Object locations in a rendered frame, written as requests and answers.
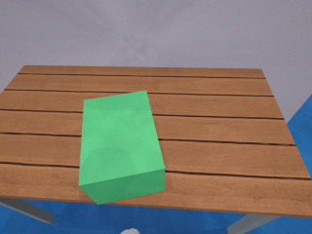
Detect table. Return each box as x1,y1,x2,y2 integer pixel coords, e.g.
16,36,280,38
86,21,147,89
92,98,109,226
0,65,312,234

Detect carton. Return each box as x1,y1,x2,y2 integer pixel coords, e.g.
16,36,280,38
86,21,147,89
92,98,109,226
78,90,165,205

